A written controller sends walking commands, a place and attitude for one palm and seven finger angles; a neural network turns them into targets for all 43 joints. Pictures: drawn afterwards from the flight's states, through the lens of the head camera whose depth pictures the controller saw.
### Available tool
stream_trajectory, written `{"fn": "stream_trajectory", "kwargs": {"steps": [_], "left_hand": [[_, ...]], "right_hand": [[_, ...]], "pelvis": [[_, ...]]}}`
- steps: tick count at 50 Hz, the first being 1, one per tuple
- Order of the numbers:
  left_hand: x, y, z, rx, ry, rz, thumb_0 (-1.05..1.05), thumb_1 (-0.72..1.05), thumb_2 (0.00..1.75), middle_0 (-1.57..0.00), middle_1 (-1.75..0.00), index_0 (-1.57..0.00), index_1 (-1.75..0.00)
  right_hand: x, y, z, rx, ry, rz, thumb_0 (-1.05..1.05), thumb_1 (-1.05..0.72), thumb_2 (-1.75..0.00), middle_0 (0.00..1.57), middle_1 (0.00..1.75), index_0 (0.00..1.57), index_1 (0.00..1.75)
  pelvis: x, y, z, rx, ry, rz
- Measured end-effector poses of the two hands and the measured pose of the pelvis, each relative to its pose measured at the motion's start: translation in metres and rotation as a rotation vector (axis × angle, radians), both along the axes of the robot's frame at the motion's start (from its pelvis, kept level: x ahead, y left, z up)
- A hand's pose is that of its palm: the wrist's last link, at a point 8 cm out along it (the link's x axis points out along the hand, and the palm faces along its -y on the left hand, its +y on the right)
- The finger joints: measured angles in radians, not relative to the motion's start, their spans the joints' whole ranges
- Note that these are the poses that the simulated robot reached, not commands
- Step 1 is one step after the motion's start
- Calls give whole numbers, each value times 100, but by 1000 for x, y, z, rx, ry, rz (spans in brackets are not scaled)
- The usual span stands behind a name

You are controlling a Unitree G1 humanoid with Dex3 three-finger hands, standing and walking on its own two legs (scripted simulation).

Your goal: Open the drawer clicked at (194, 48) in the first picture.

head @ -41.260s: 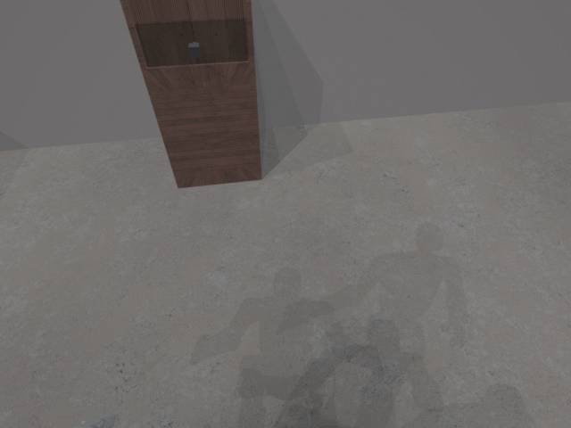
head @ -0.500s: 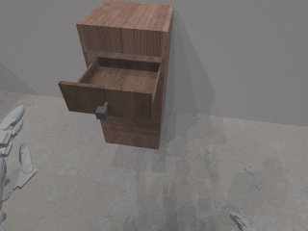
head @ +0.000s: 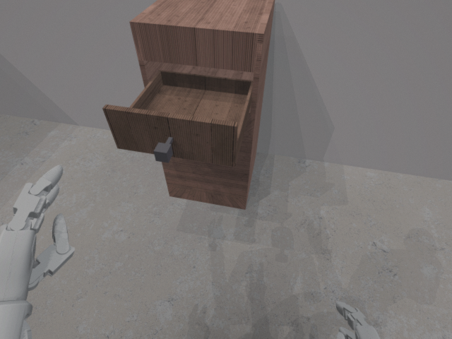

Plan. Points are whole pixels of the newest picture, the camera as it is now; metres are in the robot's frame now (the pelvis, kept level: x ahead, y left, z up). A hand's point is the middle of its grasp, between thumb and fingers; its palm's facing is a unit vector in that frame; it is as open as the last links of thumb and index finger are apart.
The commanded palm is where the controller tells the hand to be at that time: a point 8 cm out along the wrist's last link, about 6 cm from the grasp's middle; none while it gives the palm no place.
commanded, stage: let the arm hang, fingers relaxed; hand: left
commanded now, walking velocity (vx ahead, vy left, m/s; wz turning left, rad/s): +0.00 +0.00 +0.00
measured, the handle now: (166, 147) +0.61 +0.20 -0.05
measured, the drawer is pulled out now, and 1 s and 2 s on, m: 0.30 0.30 0.30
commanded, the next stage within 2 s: look to check the result in 1.06 s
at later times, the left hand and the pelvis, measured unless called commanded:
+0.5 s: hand out of the picture -0.04 +0.18 -0.17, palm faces +0.04 -0.97 -0.24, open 7.2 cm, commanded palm none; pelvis +0.00 -0.02 +0.00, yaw +1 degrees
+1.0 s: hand out of the picture +0.09 +0.19 -0.15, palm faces +0.02 -0.97 -0.24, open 7.3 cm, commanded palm none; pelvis +0.02 -0.01 +0.01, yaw +0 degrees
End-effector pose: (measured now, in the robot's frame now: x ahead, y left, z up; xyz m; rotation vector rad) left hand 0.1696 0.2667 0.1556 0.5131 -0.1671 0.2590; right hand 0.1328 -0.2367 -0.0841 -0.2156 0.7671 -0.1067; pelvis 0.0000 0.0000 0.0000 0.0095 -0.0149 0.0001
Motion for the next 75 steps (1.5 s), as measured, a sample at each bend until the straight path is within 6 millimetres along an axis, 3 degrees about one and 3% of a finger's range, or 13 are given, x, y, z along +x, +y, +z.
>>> {"fn": "stream_trajectory", "kwargs": {"steps": [4, 8, 11, 14, 17, 19, 23, 26, 31, 38, 47, 61, 75], "left_hand": [[12, 15, -118, -118, 472, 81, 0, 89, 90, -20, -30, -21, -30], [-31, -3, -227, -261, 946, 158, 0, 90, 90, -20, -30, -20, -30], [-78, -28, -275, -357, 1192, 174, 1, 90, 90, -20, -30, -20, -30], [-120, -48, -300, -450, 1348, 205, 1, 91, 90, -20, -30, -21, -30], [-156, -47, -303, -488, 1431, 282, 1, 95, 90, -21, -30, -21, -30], [-177, -45, -302, -494, 1474, 324, 0, 95, 90, -21, -30, -21, -30], [-209, -44, -293, -476, 1561, 382, 0, 94, 90, -20, -30, -21, -30], [-216, -42, -287, -466, 1580, 412, 0, 93, 90, -20, -30, -21, -30], [-199, -37, -283, -457, 1529, 416, 0, 91, 90, -20, -30, -20, -30], [-146, -35, -280, -445, 1402, 350, 0, 91, 90, -20, -30, -20, -30], [-97, -34, -276, -431, 1325, 274, 0, 90, 90, -20, -30, -20, -30], [-94, -17, -278, -401, 1395, 298, 0, 90, 90, -20, -30, -21, -30], [-87, -6, -276, -389, 1414, 317, 0, 90, 90, -20, -30, -20, -30]], "right_hand": [[-11, -11, -34, 15, 115, 5, 0, -90, -90, 20, 30, 20, 30], [-41, -19, -49, 21, 236, -54, 0, -90, -90, 20, 30, 20, 30], [-81, -24, -52, 1, 361, -107, 0, -91, -90, 20, 30, 20, 30], [-132, -23, -49, -19, 519, -149, 0, -91, -90, 20, 30, 20, 30], [-175, -20, -46, -18, 682, -166, 0, -91, -90, 20, 30, 20, 30], [-192, -18, -47, -9, 756, -174, 0, -91, -90, 20, 30, 20, 30], [-198, -15, -47, 23, 787, -184, 1, -91, -90, 20, 30, 20, 30], [-190, -12, -49, 39, 763, -177, 1, -91, -90, 20, 30, 20, 30], [-167, -8, -54, 53, 701, -150, 0, -91, -90, 20, 30, 20, 30], [-135, -7, -55, 58, 609, -134, 0, -91, -90, 20, 30, 20, 30], [-119, -9, -51, 42, 576, -147, 0, -91, -90, 20, 30, 20, 30], [-109, -9, -47, 20, 620, -164, 0, -91, -90, 20, 30, 20, 30], [-67, -10, -45, 1, 567, -140, 0, -91, -90, 20, 30, 20, 30]], "pelvis": [[-7, 1, -13, 26, -10, 17], [-9, -3, -15, 25, -24, 13], [-10, -5, -13, 8, -22, 11], [-10, -7, -8, 6, -14, 8], [-7, -12, -3, 10, -3, 5], [-3, -16, -4, 24, 4, 6], [-3, -21, 2, 4, -6, 14], [-2, -22, 5, -7, -8, 22], [-1, -21, 8, -10, -10, 18], [3, -18, 9, -7, -13, 11], [12, -11, 11, -5, -12, 1], [29, -3, 13, -6, -8, -9], [43, 2, 14, -8, -2, -10]]}}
